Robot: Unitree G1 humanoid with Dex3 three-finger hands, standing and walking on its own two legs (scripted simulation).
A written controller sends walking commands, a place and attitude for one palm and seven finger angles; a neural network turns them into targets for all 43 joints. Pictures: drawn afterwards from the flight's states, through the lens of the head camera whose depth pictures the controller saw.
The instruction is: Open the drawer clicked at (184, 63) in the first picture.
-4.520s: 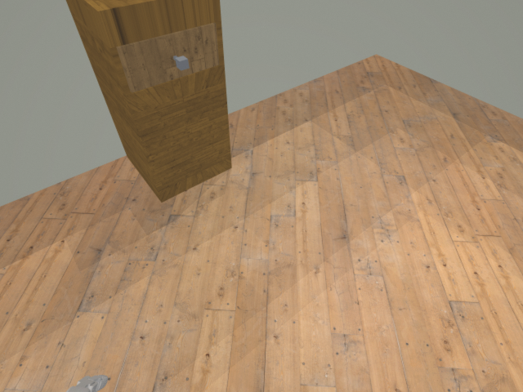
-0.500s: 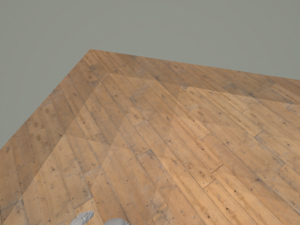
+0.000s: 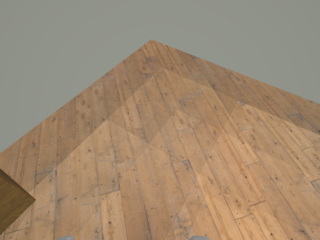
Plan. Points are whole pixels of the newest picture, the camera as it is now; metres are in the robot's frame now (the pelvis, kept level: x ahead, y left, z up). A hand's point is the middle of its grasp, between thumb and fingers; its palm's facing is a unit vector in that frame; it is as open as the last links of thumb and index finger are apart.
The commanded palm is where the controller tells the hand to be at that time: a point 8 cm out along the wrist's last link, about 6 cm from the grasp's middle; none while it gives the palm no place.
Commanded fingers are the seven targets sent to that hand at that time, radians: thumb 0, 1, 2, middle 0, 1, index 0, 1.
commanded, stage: turn to face it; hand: left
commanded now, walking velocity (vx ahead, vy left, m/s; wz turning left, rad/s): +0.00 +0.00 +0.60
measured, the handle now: out of the picture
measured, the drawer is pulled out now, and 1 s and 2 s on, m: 0.00 0.00 0.00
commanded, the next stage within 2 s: take the last steps up to it in 1.50 s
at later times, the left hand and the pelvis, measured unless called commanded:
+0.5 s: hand out of the picture -0.06 +0.16 -0.16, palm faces +0.35 -0.90 -0.25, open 7.4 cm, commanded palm none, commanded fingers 0.00 0.90 0.90 -0.20 -0.30 -0.20 -0.30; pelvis -0.05 -0.05 +0.00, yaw +20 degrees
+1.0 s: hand out of the picture -0.08 +0.20 -0.14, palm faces +0.58 -0.76 -0.30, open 7.4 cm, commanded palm none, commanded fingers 0.00 0.90 0.90 -0.20 -0.30 -0.20 -0.30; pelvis -0.07 -0.05 -0.01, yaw +36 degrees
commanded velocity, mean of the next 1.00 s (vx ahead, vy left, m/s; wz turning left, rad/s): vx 0.00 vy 0.00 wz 0.60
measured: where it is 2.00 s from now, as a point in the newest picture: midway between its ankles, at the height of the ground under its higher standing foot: outside the picture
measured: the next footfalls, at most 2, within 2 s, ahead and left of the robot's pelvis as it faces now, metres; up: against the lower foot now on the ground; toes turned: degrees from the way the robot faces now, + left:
right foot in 0.16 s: +0.03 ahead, -0.16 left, +0.00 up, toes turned +4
left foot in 0.58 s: -0.09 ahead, +0.09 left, +0.00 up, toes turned +29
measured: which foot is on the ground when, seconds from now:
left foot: down 0.00-0.14, up 0.16-0.56, down 0.58-1.00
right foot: up 0.00-0.14, down 0.16-0.58, up 0.60-0.98, down 1.00-1.00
